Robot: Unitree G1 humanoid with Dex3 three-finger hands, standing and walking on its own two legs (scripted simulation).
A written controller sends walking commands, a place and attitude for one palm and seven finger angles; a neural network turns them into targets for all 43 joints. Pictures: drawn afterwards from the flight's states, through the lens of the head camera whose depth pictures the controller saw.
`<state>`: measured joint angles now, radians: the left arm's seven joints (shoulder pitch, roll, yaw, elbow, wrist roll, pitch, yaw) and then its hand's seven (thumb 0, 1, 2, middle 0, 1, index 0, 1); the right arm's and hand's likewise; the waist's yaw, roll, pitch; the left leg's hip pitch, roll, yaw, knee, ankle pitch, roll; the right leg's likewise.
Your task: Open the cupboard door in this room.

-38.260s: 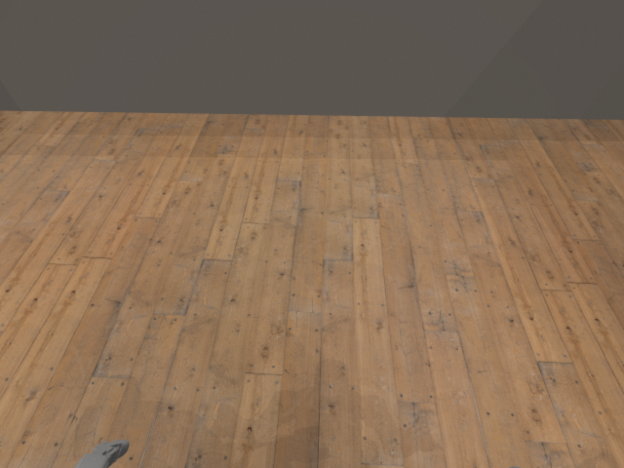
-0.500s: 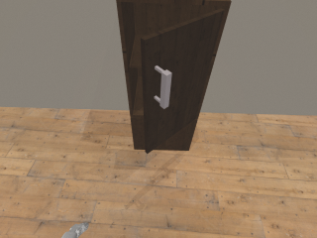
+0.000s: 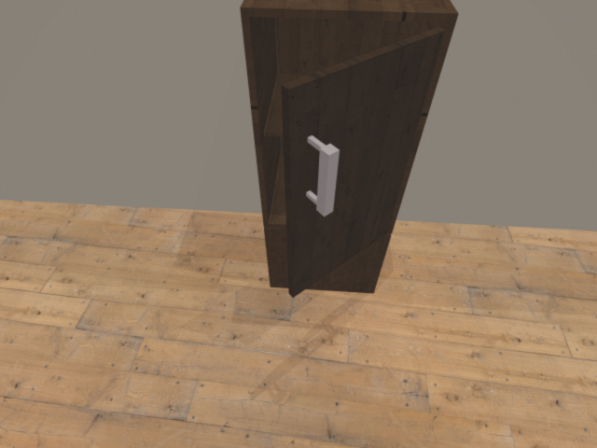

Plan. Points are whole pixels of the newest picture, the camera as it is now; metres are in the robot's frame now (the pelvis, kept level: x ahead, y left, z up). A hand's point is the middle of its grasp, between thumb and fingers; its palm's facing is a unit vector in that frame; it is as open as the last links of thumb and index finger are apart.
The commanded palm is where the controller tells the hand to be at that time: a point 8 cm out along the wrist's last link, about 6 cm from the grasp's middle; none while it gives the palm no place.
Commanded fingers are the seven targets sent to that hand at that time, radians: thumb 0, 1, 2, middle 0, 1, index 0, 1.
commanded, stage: let the arm hang, fingers relaxed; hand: left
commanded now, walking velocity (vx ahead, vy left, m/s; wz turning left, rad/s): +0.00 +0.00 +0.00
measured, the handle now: (319, 176) +0.55 +0.00 +0.05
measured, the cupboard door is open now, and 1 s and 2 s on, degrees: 42 42 42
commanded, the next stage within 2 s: look to check the result in 0.34 s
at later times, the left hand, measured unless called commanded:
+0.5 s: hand out of the picture +0.00 +0.16 -0.18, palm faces +0.06 -0.98 -0.18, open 7.3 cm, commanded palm none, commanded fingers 0.00 0.90 0.90 -0.20 -0.30 -0.20 -0.30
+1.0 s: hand out of the picture +0.01 +0.15 -0.18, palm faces +0.06 -0.98 -0.17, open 7.4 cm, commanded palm none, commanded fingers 0.00 0.90 0.90 -0.20 -0.30 -0.20 -0.30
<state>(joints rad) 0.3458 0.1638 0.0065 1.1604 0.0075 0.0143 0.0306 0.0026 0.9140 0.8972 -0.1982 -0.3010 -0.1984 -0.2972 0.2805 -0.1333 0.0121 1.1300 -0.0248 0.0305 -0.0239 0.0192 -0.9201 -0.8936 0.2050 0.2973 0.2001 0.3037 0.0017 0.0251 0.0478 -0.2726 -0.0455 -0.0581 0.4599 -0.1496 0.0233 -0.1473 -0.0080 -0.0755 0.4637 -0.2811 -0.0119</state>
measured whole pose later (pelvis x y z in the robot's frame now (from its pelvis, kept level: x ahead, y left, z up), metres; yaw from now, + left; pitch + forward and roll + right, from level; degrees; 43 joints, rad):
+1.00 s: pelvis +0.03 -0.01 +0.00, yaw +1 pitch -2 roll +0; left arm 0.29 0.13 0.01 1.15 0.01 0.00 0.03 0.00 0.91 0.90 -0.20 -0.30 -0.20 -0.30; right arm 0.25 -0.14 0.01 1.15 -0.02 0.01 -0.04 0.01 -0.92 -0.89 0.20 0.30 0.20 0.30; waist 0.00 -0.01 0.06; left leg -0.22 -0.04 -0.07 0.44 -0.18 0.01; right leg -0.08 0.00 -0.09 0.42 -0.31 -0.02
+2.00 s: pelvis +0.03 -0.04 +0.00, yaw -23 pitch +2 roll +1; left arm 0.29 0.17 0.07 0.94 0.03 0.03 0.02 0.00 0.91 0.90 -0.20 -0.30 -0.20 -0.30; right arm 0.05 -0.21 -0.06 0.91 -0.01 0.06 -0.03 0.01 -0.91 -0.89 0.20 0.30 0.20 0.30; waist 0.05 -0.02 0.09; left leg -0.46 0.01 -0.03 0.96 -0.43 -0.06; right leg -0.22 0.09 0.16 0.49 -0.29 -0.06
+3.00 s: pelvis +0.09 -0.01 +0.00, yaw -60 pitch +1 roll -2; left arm 0.18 0.24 0.08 0.91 0.03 0.07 -0.02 0.00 0.91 0.90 -0.20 -0.30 -0.20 -0.30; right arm 0.25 -0.16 -0.02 0.89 -0.04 0.00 -0.03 0.01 -0.90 -0.89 0.21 0.30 0.20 0.30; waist 0.00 -0.05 0.07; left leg -0.27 0.07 0.09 0.57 -0.31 0.02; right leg -0.51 0.03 0.03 1.05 -0.45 0.04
